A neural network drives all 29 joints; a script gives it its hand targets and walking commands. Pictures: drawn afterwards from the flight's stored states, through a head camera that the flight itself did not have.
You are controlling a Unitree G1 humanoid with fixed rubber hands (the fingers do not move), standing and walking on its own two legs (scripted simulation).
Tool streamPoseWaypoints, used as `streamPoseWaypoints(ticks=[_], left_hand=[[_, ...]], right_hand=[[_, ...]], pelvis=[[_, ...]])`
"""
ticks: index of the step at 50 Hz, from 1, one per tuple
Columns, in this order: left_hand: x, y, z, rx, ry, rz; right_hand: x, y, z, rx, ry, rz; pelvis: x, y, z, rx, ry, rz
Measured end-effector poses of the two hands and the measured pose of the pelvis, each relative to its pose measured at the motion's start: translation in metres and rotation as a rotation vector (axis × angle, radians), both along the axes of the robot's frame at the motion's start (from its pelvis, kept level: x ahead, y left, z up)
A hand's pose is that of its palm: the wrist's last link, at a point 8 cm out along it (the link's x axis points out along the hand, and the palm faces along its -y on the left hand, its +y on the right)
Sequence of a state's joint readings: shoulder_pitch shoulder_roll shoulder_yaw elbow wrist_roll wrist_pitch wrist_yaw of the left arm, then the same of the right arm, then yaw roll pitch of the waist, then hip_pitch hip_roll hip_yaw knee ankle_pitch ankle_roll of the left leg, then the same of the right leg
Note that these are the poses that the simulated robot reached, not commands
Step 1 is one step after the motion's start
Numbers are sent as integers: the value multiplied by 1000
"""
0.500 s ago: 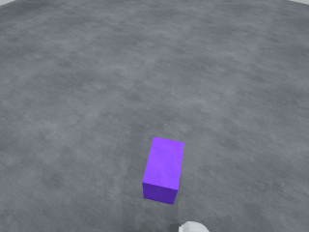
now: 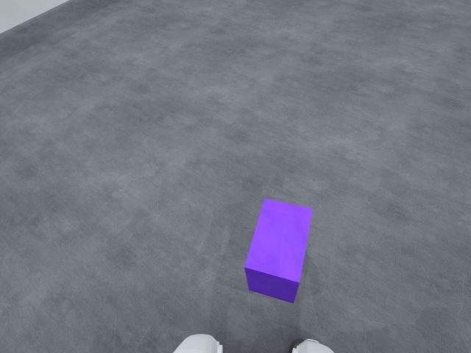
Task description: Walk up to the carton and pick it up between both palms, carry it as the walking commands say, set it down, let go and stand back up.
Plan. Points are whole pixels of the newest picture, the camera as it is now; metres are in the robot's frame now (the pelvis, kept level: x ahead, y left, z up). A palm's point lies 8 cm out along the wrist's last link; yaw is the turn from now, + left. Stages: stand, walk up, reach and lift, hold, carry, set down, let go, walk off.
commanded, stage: walk up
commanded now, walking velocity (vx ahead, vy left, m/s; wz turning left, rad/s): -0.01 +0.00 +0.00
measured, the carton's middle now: (279, 251) +0.52 -0.07 -0.63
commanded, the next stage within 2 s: none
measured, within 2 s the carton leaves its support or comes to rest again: neither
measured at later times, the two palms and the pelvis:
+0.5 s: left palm out of the picture -0.03 +0.23 -0.13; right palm out of the picture -0.03 -0.17 -0.15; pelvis -0.01 +0.03 +0.01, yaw -1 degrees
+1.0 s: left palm (119, 319) +0.18 +0.26 -0.12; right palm out of the picture -0.03 -0.18 -0.17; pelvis +0.07 +0.02 -0.01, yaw -9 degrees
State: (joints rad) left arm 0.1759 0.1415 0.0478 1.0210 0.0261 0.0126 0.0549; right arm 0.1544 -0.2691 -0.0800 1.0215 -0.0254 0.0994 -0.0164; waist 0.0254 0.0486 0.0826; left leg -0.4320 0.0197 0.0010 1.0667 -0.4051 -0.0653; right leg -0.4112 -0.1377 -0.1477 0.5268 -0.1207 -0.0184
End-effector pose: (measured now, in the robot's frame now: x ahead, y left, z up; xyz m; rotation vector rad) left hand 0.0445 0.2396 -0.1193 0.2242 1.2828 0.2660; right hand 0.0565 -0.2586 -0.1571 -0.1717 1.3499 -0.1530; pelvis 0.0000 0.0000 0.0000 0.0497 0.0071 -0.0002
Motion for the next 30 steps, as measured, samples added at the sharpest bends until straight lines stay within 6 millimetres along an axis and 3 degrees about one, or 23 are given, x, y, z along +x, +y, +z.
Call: streamPoseWaypoints(ticks=[5,9,12,18,25,30], left_hand=[[-43,24,-24,-60,82,14],[-65,26,-27,-112,123,13],[-76,21,-26,-139,149,11],[-80,8,-19,-126,144,21],[-73,-7,-12,-145,136,-4],[-71,0,-17,-146,142,-18]], right_hand=[[0,31,7,-19,-94,13],[-25,62,20,7,-71,7],[-41,73,21,16,-42,-22],[-63,80,7,65,8,-53],[-84,86,7,89,67,-77],[-90,79,10,77,71,-96]], pelvis=[[-12,21,-10,-55,5,-15],[-15,26,0,-42,-11,-21],[-13,27,4,-34,-15,-21],[-12,29,4,-36,-48,-27],[-13,29,9,-41,-40,-25],[-12,30,6,-37,-3,-45]])
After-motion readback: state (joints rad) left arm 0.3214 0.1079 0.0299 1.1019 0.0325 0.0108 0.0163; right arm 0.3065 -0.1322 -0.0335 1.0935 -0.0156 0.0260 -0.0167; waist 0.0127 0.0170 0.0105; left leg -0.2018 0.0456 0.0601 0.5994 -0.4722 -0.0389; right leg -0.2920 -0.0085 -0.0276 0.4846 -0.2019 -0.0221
